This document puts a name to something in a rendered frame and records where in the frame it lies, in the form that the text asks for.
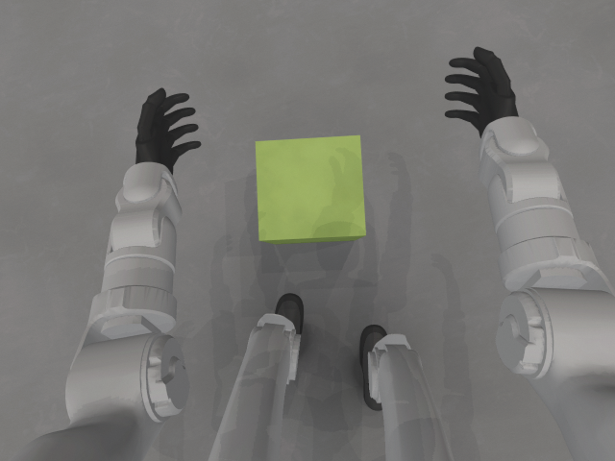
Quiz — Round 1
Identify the right robot upper arm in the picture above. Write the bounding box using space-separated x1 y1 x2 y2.
495 287 615 461

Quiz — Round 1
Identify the left robot upper arm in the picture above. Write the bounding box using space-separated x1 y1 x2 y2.
8 332 190 461

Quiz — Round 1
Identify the robot left hand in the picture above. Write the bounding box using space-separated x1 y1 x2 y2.
135 88 201 176

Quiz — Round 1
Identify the robot right hand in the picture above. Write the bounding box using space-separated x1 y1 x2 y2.
445 47 519 139

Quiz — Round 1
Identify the left robot shin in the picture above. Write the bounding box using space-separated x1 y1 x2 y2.
247 313 295 347

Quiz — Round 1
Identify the robot right forearm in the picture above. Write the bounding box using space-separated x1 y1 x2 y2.
478 116 615 297

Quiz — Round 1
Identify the carton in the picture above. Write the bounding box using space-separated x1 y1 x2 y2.
256 135 366 245

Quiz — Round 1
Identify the robot left forearm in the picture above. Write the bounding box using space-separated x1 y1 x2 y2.
65 162 182 419

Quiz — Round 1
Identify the left robot thigh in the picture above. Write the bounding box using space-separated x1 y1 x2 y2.
208 323 301 461

